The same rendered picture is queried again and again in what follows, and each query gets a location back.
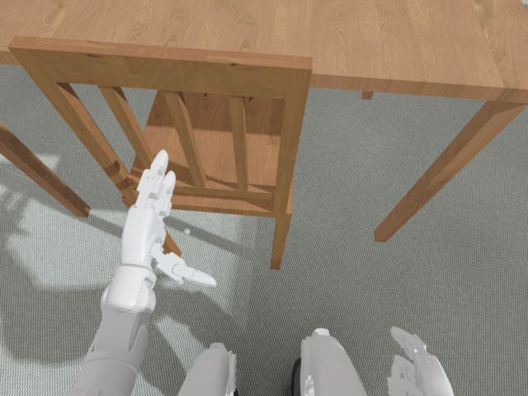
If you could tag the table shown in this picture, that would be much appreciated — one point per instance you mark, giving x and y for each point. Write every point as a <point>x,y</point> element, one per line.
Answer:
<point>471,49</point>

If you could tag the left robot forearm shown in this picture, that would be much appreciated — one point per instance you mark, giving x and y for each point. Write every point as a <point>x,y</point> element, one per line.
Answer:
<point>114,358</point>

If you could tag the robot left hand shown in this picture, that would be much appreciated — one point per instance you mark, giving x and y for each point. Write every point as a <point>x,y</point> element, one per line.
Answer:
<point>144,224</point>

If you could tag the right robot thigh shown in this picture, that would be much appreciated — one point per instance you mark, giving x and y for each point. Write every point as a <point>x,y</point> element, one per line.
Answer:
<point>324,360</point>

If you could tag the robot right hand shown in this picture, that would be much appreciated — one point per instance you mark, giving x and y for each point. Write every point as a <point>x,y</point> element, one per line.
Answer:
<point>425,377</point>

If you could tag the left robot thigh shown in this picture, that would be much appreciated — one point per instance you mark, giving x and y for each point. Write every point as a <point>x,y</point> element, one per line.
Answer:
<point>212,374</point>

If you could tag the chair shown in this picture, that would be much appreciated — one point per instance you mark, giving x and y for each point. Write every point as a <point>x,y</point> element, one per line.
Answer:
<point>229,121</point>

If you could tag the robot thigh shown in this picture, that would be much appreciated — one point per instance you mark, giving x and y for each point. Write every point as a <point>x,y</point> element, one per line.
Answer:
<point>324,360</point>
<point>212,374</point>

